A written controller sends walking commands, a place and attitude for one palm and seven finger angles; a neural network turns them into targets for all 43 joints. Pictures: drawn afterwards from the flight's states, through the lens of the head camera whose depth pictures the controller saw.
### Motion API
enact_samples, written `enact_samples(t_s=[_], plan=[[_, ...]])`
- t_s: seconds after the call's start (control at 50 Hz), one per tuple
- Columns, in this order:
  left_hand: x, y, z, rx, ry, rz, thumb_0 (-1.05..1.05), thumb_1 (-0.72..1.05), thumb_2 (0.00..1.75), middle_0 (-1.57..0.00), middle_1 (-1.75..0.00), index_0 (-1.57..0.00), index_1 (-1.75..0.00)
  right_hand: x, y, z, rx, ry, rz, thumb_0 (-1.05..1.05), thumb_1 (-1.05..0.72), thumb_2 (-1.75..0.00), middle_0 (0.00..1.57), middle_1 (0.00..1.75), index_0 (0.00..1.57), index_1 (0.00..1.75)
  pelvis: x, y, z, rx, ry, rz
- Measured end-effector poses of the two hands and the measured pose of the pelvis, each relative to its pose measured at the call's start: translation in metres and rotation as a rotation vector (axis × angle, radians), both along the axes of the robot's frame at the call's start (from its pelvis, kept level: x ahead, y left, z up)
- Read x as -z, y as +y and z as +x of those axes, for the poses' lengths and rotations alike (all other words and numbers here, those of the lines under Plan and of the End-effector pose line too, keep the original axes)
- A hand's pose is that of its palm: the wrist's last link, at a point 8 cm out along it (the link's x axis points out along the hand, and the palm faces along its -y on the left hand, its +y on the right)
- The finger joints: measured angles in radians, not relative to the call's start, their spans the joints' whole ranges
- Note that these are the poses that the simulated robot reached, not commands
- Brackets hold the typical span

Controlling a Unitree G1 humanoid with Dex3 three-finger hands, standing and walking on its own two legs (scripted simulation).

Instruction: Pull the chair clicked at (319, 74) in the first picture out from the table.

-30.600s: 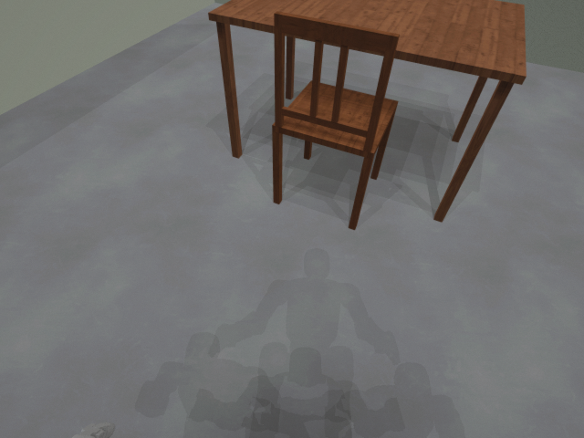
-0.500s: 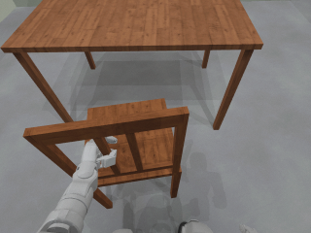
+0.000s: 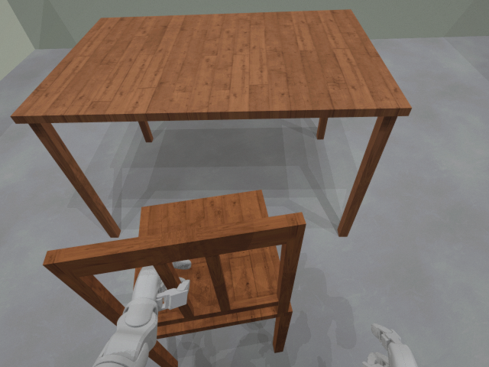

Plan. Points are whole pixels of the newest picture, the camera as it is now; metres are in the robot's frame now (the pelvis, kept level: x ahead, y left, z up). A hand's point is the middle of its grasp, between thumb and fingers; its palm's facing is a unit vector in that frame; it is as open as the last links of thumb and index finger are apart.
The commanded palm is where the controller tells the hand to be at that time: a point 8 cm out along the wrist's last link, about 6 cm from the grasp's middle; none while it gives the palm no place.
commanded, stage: stop walking, hand still on the chair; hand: left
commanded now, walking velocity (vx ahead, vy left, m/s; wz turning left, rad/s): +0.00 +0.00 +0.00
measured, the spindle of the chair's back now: (176, 290) +0.28 +0.16 -0.11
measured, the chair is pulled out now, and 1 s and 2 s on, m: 0.30 0.30 0.30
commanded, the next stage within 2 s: open the thumb and straighten the fingers in 0.12 s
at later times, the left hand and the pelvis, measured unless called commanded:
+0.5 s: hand (178, 288) +0.27 +0.15 -0.06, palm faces +0.05 -0.98 -0.19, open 9.0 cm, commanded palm +0.24 +0.20 -0.04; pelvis +0.00 +0.00 -0.02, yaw +1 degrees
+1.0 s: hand (169, 291) +0.26 +0.17 -0.07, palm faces +0.08 -0.98 -0.19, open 17.2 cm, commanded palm +0.24 +0.21 -0.04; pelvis +0.00 +0.00 -0.03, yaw +2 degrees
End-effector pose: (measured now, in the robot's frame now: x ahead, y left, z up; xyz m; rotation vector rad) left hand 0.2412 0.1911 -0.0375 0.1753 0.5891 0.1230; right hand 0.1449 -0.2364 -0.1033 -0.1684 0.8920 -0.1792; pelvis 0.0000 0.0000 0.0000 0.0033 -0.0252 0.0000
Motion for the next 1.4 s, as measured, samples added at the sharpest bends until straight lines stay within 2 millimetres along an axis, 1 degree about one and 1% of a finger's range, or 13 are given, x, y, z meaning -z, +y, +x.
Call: enact_samples(t_s=[0.08,0.24,0.34,0.42,0.54,0.62,0.7,0.78,0.88,0.98,1.14,1.26,1.4], plan=[[0.0,0.0,0.0,0.004,0.0,-0.002,0.13,0.64,0.74,-0.24,-1.26,-0.5,-1.44,0.001,0.002,-0.004,0.004,0.017,0.003,0.01,-0.9,-0.9,0.2,0.3,0.21,0.3,0.0,0.001,0.002,0.0,0.001,-0.002],[0.0,0.001,0.0,0.013,-0.001,-0.003,0.12,0.64,0.74,-0.23,-1.27,-0.49,-1.44,0.007,0.003,-0.021,0.025,0.072,0.006,0.01,-0.9,-0.9,0.2,0.3,0.21,0.3,0.0,0.003,0.004,0.0,0.002,-0.005],[0.0,0.002,0.001,0.013,-0.019,-0.008,0.1,0.59,0.73,-0.27,-1.29,-0.5,-1.44,0.008,-0.004,-0.027,0.022,0.042,0.037,0.01,-0.9,-0.9,0.2,0.3,0.21,0.3,0.005,0.001,0.002,-0.014,0.058,0.002],[0.0,0.004,0.003,0.019,-0.033,-0.007,0.06,0.42,0.65,-0.31,-1.31,-0.5,-1.44,0.006,-0.015,-0.027,0.009,0.006,0.013,0.01,-0.9,-0.9,0.2,0.3,0.21,0.3,0.012,0.0,-0.001,-0.014,0.096,0.002],[0.003,0.009,0.006,0.012,-0.019,-0.006,0.03,-0.05,0.43,-0.37,-1.3,-0.47,-1.38,0.007,-0.027,-0.018,-0.006,-0.035,-0.034,0.01,-0.9,-0.9,0.2,0.3,0.21,0.3,0.02,0.001,-0.004,-0.019,0.131,0.0],[0.006,0.014,0.006,-0.003,0.005,0.001,0.01,-0.29,0.32,-0.37,-1.18,-0.42,-1.22,0.01,-0.027,-0.011,-0.019,-0.055,-0.044,0.01,-0.9,-0.9,0.2,0.3,0.2,0.3,0.024,0.002,-0.005,-0.024,0.143,0.001],[0.006,0.013,0.009,-0.004,0.008,-0.004,0.0,-0.42,0.25,-0.32,-0.98,-0.34,-1.0,0.015,-0.02,-0.004,-0.037,-0.071,-0.035,0.01,-0.9,-0.9,0.2,0.3,0.2,0.3,0.027,0.002,-0.005,-0.031,0.15,0.002],[0.006,0.012,0.013,-0.007,0.005,-0.011,0.0,-0.48,0.22,-0.25,-0.73,-0.25,-0.74,0.019,-0.012,0.001,-0.054,-0.077,-0.016,0.01,-0.9,-0.9,0.2,0.3,0.2,0.3,0.029,0.001,-0.004,-0.033,0.156,0.004],[0.006,0.016,0.008,-0.014,0.011,-0.006,-0.01,-0.52,0.21,-0.14,-0.4,-0.14,-0.4,0.021,-0.005,0.004,-0.063,-0.085,0.005,0.01,-0.9,-0.9,0.2,0.3,0.21,0.3,0.03,0.0,-0.002,-0.033,0.161,0.003],[0.009,0.022,0.002,-0.022,0.024,-0.007,-0.01,-0.53,0.2,-0.06,-0.17,-0.06,-0.17,0.022,-0.005,0.005,-0.072,-0.086,-0.004,0.01,-0.9,-0.9,0.2,0.3,0.21,0.3,0.032,0.0,-0.001,-0.039,0.162,-0.001],[0.009,0.028,-0.008,-0.02,0.018,-0.009,-0.01,-0.53,0.2,-0.02,-0.04,-0.01,-0.03,0.019,-0.012,0.006,-0.069,-0.101,-0.032,0.01,-0.9,-0.9,0.2,0.3,0.21,0.3,0.033,0.002,0.0,-0.042,0.168,-0.004],[0.012,0.026,-0.032,-0.013,0.034,-0.011,-0.01,-0.53,0.2,-0.01,-0.01,-0.01,-0.01,0.014,-0.012,0.01,-0.065,-0.139,-0.042,0.01,-0.9,-0.9,0.2,0.3,0.21,0.3,0.035,0.003,0.001,-0.042,0.171,-0.007],[0.01,0.023,-0.061,-0.024,0.03,-0.008,-0.01,-0.53,0.2,-0.01,0.0,0.0,0.0,0.01,-0.003,0.021,-0.09,-0.192,-0.041,0.01,-0.9,-0.9,0.2,0.3,0.21,0.3,0.038,0.005,0.001,-0.05,0.167,-0.011]])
